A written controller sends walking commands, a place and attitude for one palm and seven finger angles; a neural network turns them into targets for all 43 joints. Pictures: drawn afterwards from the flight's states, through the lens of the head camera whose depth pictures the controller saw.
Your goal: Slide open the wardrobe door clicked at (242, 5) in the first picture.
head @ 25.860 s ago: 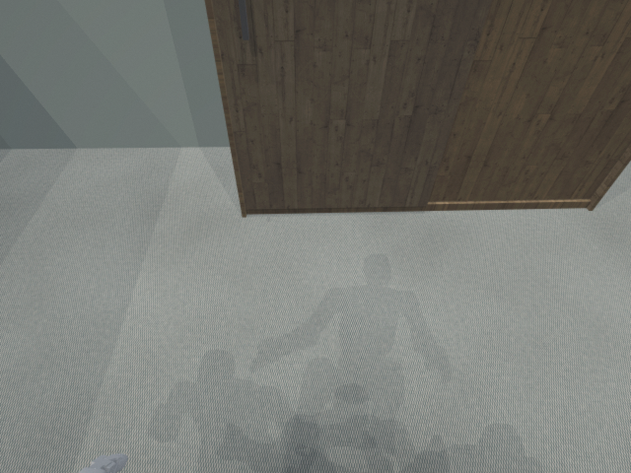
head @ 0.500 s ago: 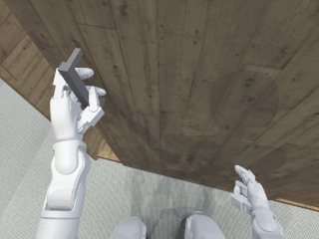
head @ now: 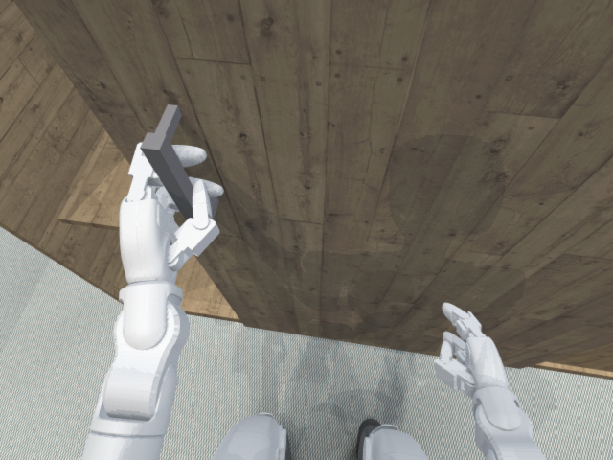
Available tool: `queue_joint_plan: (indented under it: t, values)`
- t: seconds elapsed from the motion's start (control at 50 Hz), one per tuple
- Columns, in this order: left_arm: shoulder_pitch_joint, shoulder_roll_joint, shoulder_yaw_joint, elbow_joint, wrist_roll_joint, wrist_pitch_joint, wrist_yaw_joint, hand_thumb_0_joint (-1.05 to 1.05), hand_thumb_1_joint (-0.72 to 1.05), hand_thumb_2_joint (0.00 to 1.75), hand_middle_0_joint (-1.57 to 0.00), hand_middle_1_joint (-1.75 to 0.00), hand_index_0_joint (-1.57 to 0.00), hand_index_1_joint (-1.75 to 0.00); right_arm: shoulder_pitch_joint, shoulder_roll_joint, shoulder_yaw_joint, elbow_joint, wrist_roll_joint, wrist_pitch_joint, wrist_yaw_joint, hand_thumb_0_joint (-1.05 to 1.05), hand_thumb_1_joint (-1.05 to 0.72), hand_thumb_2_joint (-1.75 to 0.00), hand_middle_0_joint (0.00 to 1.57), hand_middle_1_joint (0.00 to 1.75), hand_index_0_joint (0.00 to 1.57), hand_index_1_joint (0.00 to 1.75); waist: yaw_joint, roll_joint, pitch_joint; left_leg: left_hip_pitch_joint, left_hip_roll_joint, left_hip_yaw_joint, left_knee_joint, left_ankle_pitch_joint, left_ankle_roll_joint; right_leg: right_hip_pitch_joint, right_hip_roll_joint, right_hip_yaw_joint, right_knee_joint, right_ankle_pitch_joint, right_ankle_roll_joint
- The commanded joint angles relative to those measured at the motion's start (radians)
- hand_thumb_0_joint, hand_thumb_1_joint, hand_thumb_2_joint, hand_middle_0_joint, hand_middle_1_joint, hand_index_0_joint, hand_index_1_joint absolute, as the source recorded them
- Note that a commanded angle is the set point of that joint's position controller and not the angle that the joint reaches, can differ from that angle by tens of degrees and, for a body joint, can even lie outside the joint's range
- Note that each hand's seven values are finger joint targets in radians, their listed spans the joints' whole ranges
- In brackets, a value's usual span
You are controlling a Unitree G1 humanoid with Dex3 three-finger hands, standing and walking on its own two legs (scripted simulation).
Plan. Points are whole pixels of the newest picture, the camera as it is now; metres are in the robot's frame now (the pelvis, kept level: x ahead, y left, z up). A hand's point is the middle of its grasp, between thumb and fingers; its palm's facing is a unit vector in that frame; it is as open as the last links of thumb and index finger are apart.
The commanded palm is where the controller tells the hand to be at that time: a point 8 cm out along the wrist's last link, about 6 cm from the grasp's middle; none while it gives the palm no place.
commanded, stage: step sideways, sliding the door along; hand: left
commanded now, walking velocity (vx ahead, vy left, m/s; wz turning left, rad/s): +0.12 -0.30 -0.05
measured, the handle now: (190, 182) +0.37 +0.18 +0.12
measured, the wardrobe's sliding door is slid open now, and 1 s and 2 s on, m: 0.36 0.44 0.44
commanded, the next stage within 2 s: stop walking and hold the door there in 0.68 s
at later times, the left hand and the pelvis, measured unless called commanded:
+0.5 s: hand (291, 227) +0.33 +0.07 +0.12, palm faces +0.41 -0.91 -0.09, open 6.3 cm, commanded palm +0.29 +0.04 +0.12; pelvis -0.04 -0.14 -0.01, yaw -2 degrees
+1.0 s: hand (281, 229) +0.33 +0.08 +0.12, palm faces +0.48 -0.82 -0.32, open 6.3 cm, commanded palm +0.29 +0.11 +0.10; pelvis +0.00 -0.24 -0.01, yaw -4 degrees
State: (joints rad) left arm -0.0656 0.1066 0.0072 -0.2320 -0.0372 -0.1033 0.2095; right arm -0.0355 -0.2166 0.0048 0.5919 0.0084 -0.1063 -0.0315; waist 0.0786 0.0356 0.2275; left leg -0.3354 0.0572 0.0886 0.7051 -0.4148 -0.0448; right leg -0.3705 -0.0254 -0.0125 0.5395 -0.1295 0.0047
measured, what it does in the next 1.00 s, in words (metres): steps to the right: left foot, then right foot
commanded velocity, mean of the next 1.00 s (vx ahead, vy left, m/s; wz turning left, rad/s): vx -0.03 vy -0.18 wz -0.03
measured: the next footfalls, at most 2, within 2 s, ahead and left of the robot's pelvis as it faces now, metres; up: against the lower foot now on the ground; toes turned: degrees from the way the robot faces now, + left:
left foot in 0.02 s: +0.03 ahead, +0.11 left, +0.00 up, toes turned +7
right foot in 0.42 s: +0.00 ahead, -0.29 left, +0.00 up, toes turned -6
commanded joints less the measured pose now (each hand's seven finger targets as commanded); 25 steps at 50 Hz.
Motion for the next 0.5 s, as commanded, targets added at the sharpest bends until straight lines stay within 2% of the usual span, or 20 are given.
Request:
queue_joint_plan:
  t: [0.0,0.02,0.04,0.06,0.08,0.1,0.12,0.16,0.22,0.24,0.28,0.32,0.34,0.36,0.38,0.4,0.42,0.44,0.46,0.48]
  values:
    - [-0.333,0.045,-0.202,-0.377,0.033,-0.180,-0.130,0.00,0.90,0.90,-0.45,-1.40,-0.45,-1.40,0.036,-0.126,-0.069,-0.177,0.003,0.007,0.008,0.00,-0.90,-0.90,0.20,0.30,0.20,0.30,-0.071,0.189,-0.655,0.626,0.529,-0.462,-0.274,1.371,0.213,-0.195,0.008,0.055,0.533,-0.478,0.035]
    - [-0.294,0.051,-0.192,-0.272,0.055,-0.157,-0.125,0.00,0.90,0.90,-0.45,-1.40,-0.45,-1.40,0.049,-0.154,-0.073,-0.183,0.012,0.021,0.022,0.00,-0.90,-0.90,0.20,0.30,0.20,0.30,-0.075,0.112,-0.640,0.598,0.545,-0.466,-0.273,1.173,0.262,-0.226,0.002,0.110,0.674,-0.483,0.025]
    - [-0.361,0.047,-0.177,-0.267,0.047,-0.128,-0.124,0.00,0.90,0.90,-0.45,-1.40,-0.45,-1.40,-0.002,-0.181,-0.086,-0.185,0.011,0.024,0.027,0.00,-0.90,-0.90,0.20,0.30,0.20,0.30,-0.081,0.056,-0.552,0.535,0.516,-0.384,-0.295,1.001,0.274,-0.281,0.036,0.124,0.728,-0.399,0.026]
    - [-0.445,0.022,-0.197,-0.344,0.051,-0.133,-0.132,0.00,0.90,0.90,-0.45,-1.40,-0.45,-1.40,-0.001,-0.136,-0.067,-0.180,-0.005,0.010,0.022,0.00,-0.90,-0.90,0.20,0.30,0.20,0.30,-0.087,0.129,-0.520,0.480,0.527,-0.360,-0.313,0.909,0.273,-0.304,-0.009,0.115,0.746,-0.388,0.034]
    - [-0.468,0.014,-0.218,-0.328,0.046,-0.126,-0.135,0.00,0.90,0.90,-0.45,-1.40,-0.45,-1.40,0.015,-0.117,-0.054,-0.165,-0.003,0.007,0.020,0.00,-0.90,-0.90,0.20,0.30,0.20,0.30,-0.094,0.198,-0.468,0.491,0.464,-0.257,-0.297,0.935,0.243,-0.334,-0.037,0.093,0.734,-0.353,0.040]
    - [-0.455,0.003,-0.232,-0.274,0.039,-0.105,-0.140,0.00,0.90,0.90,-0.45,-1.40,-0.45,-1.40,0.026,-0.121,-0.053,-0.156,-0.003,0.009,0.026,0.00,-0.90,-0.90,0.20,0.30,0.20,0.30,-0.087,0.248,-0.449,0.497,0.414,-0.177,-0.296,0.931,0.208,-0.342,-0.037,0.065,0.714,-0.302,0.047]
    - [-0.495,0.010,-0.227,-0.267,0.040,-0.091,-0.141,0.00,0.90,0.90,-0.45,-1.40,-0.45,-1.40,0.023,-0.133,-0.065,-0.152,-0.001,0.011,0.024,0.00,-0.90,-0.90,0.20,0.30,0.20,0.30,-0.079,0.259,-0.461,0.493,0.382,-0.131,-0.297,0.917,0.181,-0.305,-0.030,0.034,0.682,-0.267,0.052]
    - [-0.480,-0.013,-0.240,-0.186,0.036,-0.065,-0.151,0.00,0.90,0.90,-0.45,-1.40,-0.45,-1.40,0.050,-0.124,-0.066,-0.150,-0.005,0.021,0.022,0.00,-0.90,-0.90,0.20,0.30,0.20,0.30,-0.080,0.255,-0.473,0.457,0.336,-0.050,-0.308,0.863,0.144,-0.222,-0.016,-0.004,0.573,-0.200,0.058]
    - [-0.506,0.031,-0.194,-0.139,0.026,-0.056,-0.148,0.00,0.90,0.90,-0.45,-1.40,-0.45,-1.40,0.049,-0.115,-0.059,-0.161,-0.002,0.033,0.003,0.00,-0.90,-0.90,0.20,0.30,0.20,0.30,-0.089,0.256,-0.430,0.352,0.333,-0.024,-0.365,0.692,0.131,-0.066,0.005,-0.056,0.384,-0.212,0.057]
    - [-0.495,0.038,-0.178,-0.111,0.022,-0.058,-0.145,0.00,0.90,0.90,-0.45,-1.40,-0.45,-1.40,0.059,-0.111,-0.059,-0.157,0.003,0.035,0.001,0.00,-0.90,-0.90,0.20,0.30,0.20,0.30,-0.091,0.281,-0.426,0.352,0.339,-0.025,-0.367,0.673,0.134,-0.040,0.015,-0.074,0.326,-0.236,0.057]
    - [-0.518,-0.001,-0.214,-0.104,0.008,-0.063,-0.140,0.00,0.90,0.90,-0.45,-1.40,-0.45,-1.40,0.048,-0.101,-0.050,-0.167,0.011,0.026,-0.004,0.00,-0.90,-0.90,0.20,0.30,0.20,0.30,-0.095,0.314,-0.410,0.314,0.351,-0.023,-0.349,0.617,0.133,0.033,0.018,-0.085,0.207,-0.264,0.050]
    - [-0.553,-0.033,-0.247,-0.107,0.003,-0.065,-0.134,0.00,0.90,0.90,-0.45,-1.40,-0.45,-1.40,0.044,-0.082,-0.042,-0.170,0.020,0.012,-0.008,0.00,-0.90,-0.90,0.20,0.30,0.20,0.30,-0.091,0.294,-0.431,0.291,0.313,-0.009,-0.265,0.554,0.109,0.138,0.045,-0.098,0.078,-0.177,0.044]
    - [-0.562,-0.051,-0.265,-0.117,0.000,-0.064,-0.130,0.00,0.90,0.90,-0.45,-1.40,-0.45,-1.40,0.046,-0.066,-0.035,-0.170,0.032,0.004,-0.006,0.00,-0.90,-0.90,0.20,0.30,0.20,0.30,-0.083,0.230,-0.463,0.283,0.280,-0.011,-0.183,0.518,0.091,0.204,0.045,-0.097,-0.034,-0.076,0.043]
    - [-0.579,-0.028,-0.257,-0.124,0.005,-0.064,-0.125,0.00,0.90,0.90,-0.45,-1.40,-0.45,-1.40,0.058,-0.047,-0.031,-0.164,0.045,-0.005,-0.005,0.00,-0.90,-0.90,0.20,0.30,0.20,0.30,-0.079,0.090,-0.493,0.274,0.212,0.010,-0.081,0.418,0.063,0.251,-0.003,-0.057,-0.165,0.089,0.032]
    - [-0.593,0.051,-0.209,-0.127,0.014,-0.064,-0.112,0.00,0.90,0.90,-0.45,-1.40,-0.45,-1.40,0.049,-0.020,-0.025,-0.159,0.051,-0.009,-0.009,0.00,-0.90,-0.90,0.20,0.30,0.20,0.30,-0.080,-0.170,-0.492,0.106,0.114,0.035,0.058,0.109,0.042,0.322,-0.154,0.086,-0.193,0.449,-0.028]
    - [-0.580,0.143,-0.139,-0.125,0.018,-0.062,-0.100,0.00,0.90,0.90,-0.45,-1.40,-0.45,-1.40,0.002,-0.009,-0.018,-0.153,0.037,-0.014,-0.021,0.00,-0.90,-0.90,0.20,0.30,0.20,0.30,-0.051,-0.361,-0.499,-0.056,0.011,0.008,0.261,-0.215,0.036,0.322,-0.293,0.272,-0.177,0.676,-0.110]
    - [-0.557,0.196,-0.084,-0.091,0.030,-0.049,-0.081,0.00,0.90,0.90,-0.45,-1.40,-0.45,-1.40,-0.003,-0.034,-0.017,-0.115,0.013,-0.025,-0.026,0.00,-0.90,-0.90,0.20,0.30,0.20,0.30,-0.031,-0.256,-0.489,-0.066,-0.015,-0.054,0.349,-0.251,0.036,0.268,-0.338,0.276,-0.181,0.743,-0.148]
    - [-0.568,0.178,-0.089,-0.169,0.006,-0.061,-0.081,0.00,0.90,0.90,-0.45,-1.40,-0.45,-1.40,0.041,-0.028,-0.015,-0.101,0.015,-0.021,-0.031,0.00,-0.90,-0.90,0.20,0.30,0.20,0.30,-0.037,-0.251,-0.507,-0.134,0.000,-0.024,0.347,-0.279,0.012,0.417,-0.313,0.223,-0.086,0.996,-0.159]
    - [-0.564,0.172,-0.085,-0.184,0.001,-0.077,-0.079,0.00,0.90,0.90,-0.45,-1.40,-0.45,-1.40,0.075,-0.064,-0.041,-0.087,0.016,-0.023,-0.039,0.00,-0.90,-0.90,0.20,0.30,0.20,0.30,-0.045,-0.398,-0.572,-0.190,0.002,-0.022,0.323,-0.270,0.016,0.583,-0.295,0.226,0.004,1.122,-0.176]
    - [-0.575,0.162,-0.069,-0.166,-0.003,-0.086,-0.071,0.00,0.90,0.90,-0.45,-1.40,-0.45,-1.40,0.071,-0.055,-0.036,-0.079,0.018,-0.015,-0.047,0.00,-0.90,-0.90,0.20,0.30,0.20,0.30,-0.054,-0.427,-0.573,-0.198,0.015,-0.012,0.236,-0.204,0.022,0.631,-0.274,0.169,0.069,1.141,-0.176]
